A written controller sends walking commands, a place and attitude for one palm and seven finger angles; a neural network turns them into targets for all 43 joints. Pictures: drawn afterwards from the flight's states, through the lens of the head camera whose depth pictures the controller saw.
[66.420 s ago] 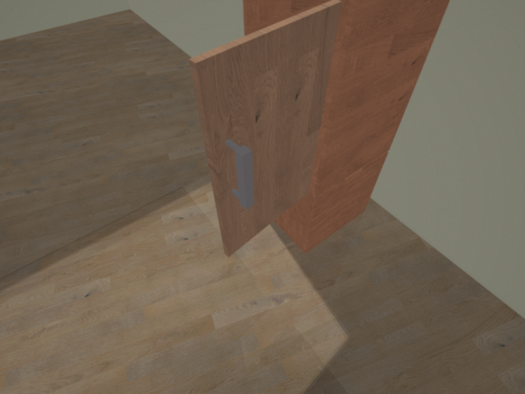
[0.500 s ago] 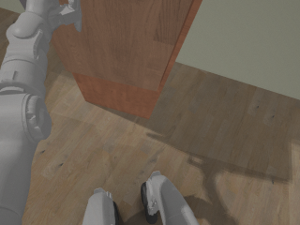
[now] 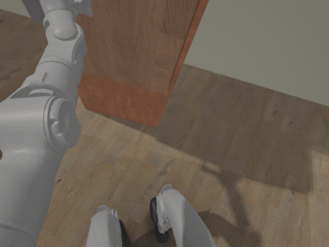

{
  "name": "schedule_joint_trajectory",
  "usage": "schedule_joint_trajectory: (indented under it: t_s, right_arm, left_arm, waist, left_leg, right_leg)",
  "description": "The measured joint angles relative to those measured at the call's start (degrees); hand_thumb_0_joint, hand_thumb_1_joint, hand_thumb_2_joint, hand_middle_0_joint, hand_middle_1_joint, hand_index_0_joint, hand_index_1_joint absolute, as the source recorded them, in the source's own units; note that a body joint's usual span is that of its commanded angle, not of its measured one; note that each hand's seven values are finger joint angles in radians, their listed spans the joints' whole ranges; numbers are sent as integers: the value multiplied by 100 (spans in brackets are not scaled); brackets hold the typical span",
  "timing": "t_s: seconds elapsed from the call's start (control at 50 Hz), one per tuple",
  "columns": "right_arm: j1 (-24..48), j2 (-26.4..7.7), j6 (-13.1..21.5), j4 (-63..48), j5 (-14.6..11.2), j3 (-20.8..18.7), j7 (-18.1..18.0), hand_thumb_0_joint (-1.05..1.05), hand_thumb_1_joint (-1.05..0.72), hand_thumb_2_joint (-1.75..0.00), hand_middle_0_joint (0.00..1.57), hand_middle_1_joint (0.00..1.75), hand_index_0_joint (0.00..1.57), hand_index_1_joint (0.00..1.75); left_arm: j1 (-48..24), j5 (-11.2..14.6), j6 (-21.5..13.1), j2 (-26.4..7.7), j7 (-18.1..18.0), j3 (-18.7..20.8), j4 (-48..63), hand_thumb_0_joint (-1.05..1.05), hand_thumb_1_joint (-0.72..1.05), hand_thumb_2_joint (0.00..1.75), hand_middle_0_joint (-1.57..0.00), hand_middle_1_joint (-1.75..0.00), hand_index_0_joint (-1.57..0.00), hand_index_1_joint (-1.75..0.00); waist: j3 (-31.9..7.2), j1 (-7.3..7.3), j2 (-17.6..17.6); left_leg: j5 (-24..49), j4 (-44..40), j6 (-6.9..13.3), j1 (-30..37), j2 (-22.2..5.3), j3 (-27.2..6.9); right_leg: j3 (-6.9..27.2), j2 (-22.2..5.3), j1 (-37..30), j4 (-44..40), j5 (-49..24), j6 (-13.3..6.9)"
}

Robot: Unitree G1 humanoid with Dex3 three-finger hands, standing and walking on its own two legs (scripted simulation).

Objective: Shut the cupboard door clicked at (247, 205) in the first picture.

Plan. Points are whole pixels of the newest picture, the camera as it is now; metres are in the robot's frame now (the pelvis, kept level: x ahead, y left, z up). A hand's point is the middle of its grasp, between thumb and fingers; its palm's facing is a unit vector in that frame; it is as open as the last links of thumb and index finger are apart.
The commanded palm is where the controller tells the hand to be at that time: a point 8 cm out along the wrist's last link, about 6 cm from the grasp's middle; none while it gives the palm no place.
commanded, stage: pull the fist back off the door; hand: left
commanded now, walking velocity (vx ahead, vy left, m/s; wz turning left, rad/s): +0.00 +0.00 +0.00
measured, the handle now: out of the picture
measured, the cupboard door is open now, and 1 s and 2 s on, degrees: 0 0 0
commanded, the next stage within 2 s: draw the hand back to the body in 0.60 s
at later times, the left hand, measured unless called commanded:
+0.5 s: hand (93, 22) +0.57 +0.03 +0.10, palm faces +0.05 -1.00 -0.02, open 3.1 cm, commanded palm +0.53 +0.07 +0.12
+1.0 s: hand (55, 45) +0.48 +0.09 +0.15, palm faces +0.12 -0.99 -0.05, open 3.1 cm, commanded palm +0.43 +0.13 +0.16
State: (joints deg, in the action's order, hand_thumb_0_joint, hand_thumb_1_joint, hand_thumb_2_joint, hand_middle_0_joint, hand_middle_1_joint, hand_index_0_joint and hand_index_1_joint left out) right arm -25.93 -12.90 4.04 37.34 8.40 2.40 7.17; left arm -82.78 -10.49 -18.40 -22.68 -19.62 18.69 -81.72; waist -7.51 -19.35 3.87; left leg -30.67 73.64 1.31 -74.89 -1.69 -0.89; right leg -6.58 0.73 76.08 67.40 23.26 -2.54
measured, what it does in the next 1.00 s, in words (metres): rises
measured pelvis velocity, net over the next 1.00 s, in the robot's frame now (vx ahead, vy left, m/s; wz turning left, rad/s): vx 0.04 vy -0.01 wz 0.00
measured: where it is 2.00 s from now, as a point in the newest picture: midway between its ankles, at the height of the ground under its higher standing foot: (141, 239)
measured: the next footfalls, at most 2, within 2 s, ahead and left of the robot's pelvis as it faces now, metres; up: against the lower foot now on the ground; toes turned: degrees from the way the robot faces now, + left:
none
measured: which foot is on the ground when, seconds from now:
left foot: down 0.00-1.00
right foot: down 0.00-1.00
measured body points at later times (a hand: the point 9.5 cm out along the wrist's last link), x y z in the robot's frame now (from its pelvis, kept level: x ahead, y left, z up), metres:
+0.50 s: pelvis +0.04 +0.00 +0.04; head +0.19 +0.00 +0.47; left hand +0.56 +0.09 +0.11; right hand -0.01 -0.25 -0.07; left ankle +0.02 +0.10 -0.61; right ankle +0.07 -0.10 -0.61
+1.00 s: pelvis +0.04 -0.01 +0.08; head +0.12 -0.03 +0.52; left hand +0.46 +0.14 +0.16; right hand +0.10 -0.26 -0.05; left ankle +0.02 +0.10 -0.61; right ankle +0.07 -0.10 -0.62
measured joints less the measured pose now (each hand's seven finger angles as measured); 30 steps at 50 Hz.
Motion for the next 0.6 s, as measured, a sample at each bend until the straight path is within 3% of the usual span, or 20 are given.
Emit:
schedule_joint_trajectory:
  t_s: [0.04,0.08,0.2,0.26,0.38,0.6]
  right_arm:
    - [1,45,-35,17,-38,-8,32,0,-90,-90,20,29,20,30]
    - [-22,61,-86,34,-98,-1,22,0,-90,-90,20,29,20,30]
    - [-241,-45,-177,19,-231,17,-73,0,-90,-90,20,29,20,30]
    - [-348,-122,-175,6,-232,-32,-76,0,-90,-90,20,29,20,30]
    - [-337,-201,-236,24,-226,-238,-30,0,-90,-90,20,29,20,30]
    - [150,-134,-427,-121,-342,-460,-78,0,-90,-90,20,29,20,30]
  left_arm:
    - [49,-123,-90,-87,42,-120,-36,-2,81,96,-130,-150,-130,-150]
    - [57,-71,-83,-152,206,-198,-94,-1,85,96,-130,-150,-130,-150]
    - [318,511,64,-13,673,-93,-74,0,90,94,-130,-150,-130,-150]
    - [663,661,-105,210,677,-96,122,1,90,93,-130,-150,-130,-150]
    - [1548,692,-607,775,541,-250,812,2,90,91,-130,-150,-130,-150]
    - [3148,879,-857,1679,377,-901,2017,2,90,91,-130,-150,-130,-150]
  waist:
    - [25,-42,10]
    - [73,-54,22]
    - [111,81,41]
    - [70,183,28]
    - [1,411,-38]
    - [-51,932,-83]
  left_leg:
    - [23,-53,5,54,-1,30]
    - [54,-136,10,148,1,51]
    - [144,-531,25,581,7,140]
    - [139,-685,26,792,7,177]
    - [52,-864,13,1181,14,231]
    - [30,-1369,-22,2133,71,245]
  right_leg:
    - [30,3,-37,-36,-24,0]
    - [52,5,-122,-108,-52,5]
    - [148,22,-509,-447,-132,30]
    - [190,32,-692,-565,-119,38]
    - [252,40,-1023,-657,-2,43]
    - [288,14,-1912,-997,123,38]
